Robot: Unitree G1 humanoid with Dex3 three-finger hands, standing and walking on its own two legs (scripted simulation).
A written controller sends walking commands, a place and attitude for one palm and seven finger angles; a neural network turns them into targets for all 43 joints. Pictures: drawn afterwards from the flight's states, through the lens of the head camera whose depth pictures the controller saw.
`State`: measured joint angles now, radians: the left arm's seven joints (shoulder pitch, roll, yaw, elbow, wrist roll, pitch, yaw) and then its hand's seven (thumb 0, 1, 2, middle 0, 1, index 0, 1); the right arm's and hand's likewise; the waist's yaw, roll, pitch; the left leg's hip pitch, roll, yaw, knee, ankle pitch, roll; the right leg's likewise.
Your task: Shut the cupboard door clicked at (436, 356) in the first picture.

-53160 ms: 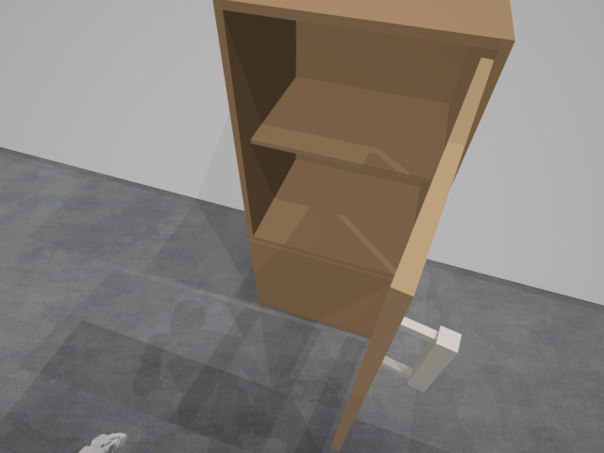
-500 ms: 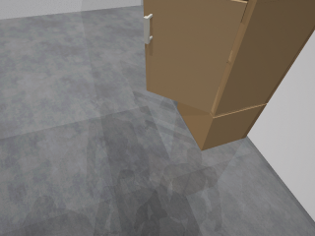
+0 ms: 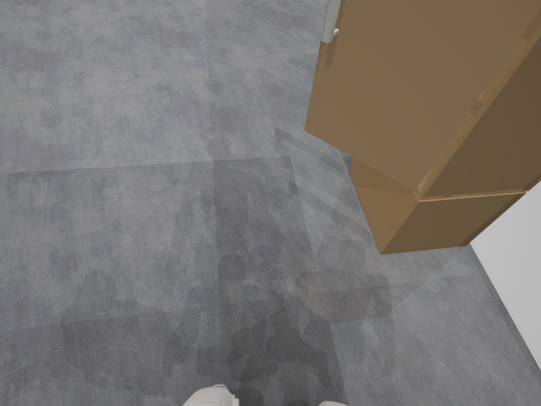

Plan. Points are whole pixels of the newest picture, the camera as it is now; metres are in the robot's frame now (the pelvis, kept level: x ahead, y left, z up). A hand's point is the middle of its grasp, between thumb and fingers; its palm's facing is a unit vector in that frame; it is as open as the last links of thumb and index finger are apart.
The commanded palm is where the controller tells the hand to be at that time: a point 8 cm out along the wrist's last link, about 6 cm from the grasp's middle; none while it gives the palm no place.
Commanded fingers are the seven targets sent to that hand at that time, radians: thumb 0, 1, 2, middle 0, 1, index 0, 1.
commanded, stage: walk to a spot facing it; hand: left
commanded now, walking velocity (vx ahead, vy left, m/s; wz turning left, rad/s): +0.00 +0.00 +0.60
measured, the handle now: (335, 14) +0.96 -0.13 +0.09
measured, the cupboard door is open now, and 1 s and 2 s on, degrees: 44 44 44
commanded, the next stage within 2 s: turn to face it in 1.48 s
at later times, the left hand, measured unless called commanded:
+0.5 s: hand out of the picture +0.03 +0.17 -0.12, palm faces +0.28 -0.90 -0.32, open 7.4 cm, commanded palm none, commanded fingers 0.00 0.90 0.90 -0.20 -0.30 -0.20 -0.30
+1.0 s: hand out of the picture -0.10 +0.19 -0.16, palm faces +0.63 -0.75 -0.23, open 7.4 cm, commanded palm none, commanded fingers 0.00 0.90 0.90 -0.20 -0.30 -0.20 -0.30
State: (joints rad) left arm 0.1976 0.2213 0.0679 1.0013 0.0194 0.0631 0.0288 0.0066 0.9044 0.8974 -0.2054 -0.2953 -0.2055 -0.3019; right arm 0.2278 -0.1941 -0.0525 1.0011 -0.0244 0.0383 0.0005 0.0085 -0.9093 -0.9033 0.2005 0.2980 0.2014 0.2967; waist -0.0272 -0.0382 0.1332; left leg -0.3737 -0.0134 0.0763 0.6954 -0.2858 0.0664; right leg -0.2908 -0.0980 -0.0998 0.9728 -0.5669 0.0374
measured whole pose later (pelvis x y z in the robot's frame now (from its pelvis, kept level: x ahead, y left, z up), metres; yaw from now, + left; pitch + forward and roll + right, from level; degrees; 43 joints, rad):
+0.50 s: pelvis +0.01 -0.06 +0.02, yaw +19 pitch +1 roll +1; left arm 0.18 0.20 0.04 0.89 0.03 0.03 0.03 0.01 0.90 0.90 -0.20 -0.30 -0.21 -0.30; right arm 0.17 -0.28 -0.11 0.92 -0.03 0.08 0.02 0.01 -0.91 -0.90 0.20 0.30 0.20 0.30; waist -0.03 0.06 0.09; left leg -0.54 -0.09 -0.08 1.05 -0.41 -0.04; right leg -0.23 -0.03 -0.04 0.51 -0.30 -0.02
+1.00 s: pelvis +0.03 +0.01 +0.02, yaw +37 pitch -1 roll +0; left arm 0.29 0.28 0.08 0.97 0.04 0.05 -0.02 0.01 0.91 0.90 -0.20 -0.29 -0.20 -0.30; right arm 0.18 -0.21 -0.03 0.88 -0.02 -0.01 0.01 0.01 -0.91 -0.90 0.20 0.30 0.20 0.30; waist 0.03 -0.06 0.07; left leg -0.19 -0.03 0.05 0.53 -0.33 0.05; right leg -0.46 -0.13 -0.06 1.12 -0.39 0.06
